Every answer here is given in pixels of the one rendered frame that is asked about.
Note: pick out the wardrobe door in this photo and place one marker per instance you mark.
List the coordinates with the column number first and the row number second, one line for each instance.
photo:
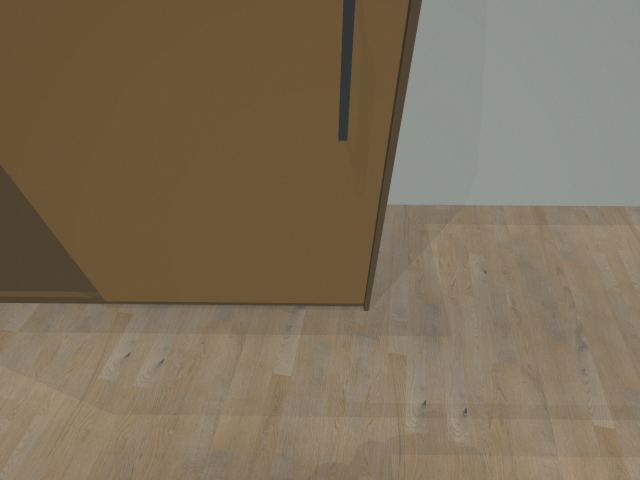
column 31, row 257
column 188, row 150

